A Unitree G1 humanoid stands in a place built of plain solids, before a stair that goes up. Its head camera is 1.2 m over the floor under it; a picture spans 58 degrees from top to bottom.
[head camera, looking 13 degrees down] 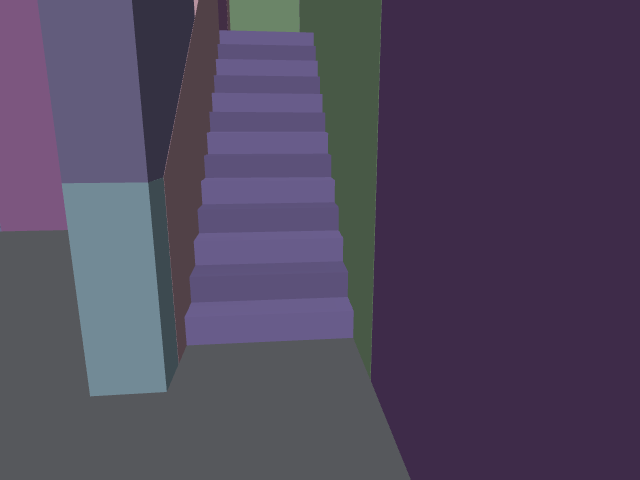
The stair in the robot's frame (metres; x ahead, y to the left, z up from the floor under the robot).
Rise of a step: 0.18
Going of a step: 0.22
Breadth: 1.21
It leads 6 degrees to the left of straight ahead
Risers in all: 13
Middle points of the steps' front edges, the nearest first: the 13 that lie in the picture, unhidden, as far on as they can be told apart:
2.44 0.30 0.18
2.66 0.32 0.36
2.87 0.34 0.54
3.09 0.37 0.72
3.31 0.39 0.90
3.52 0.41 1.08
3.74 0.43 1.26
3.96 0.46 1.44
4.18 0.48 1.62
4.40 0.50 1.80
4.62 0.53 1.98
4.83 0.55 2.16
5.05 0.57 2.34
